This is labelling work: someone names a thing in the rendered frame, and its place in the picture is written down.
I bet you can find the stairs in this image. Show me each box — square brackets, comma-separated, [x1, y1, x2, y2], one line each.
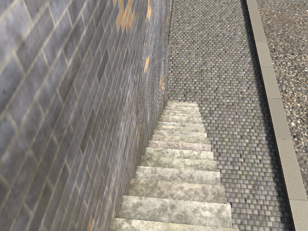
[109, 101, 240, 231]

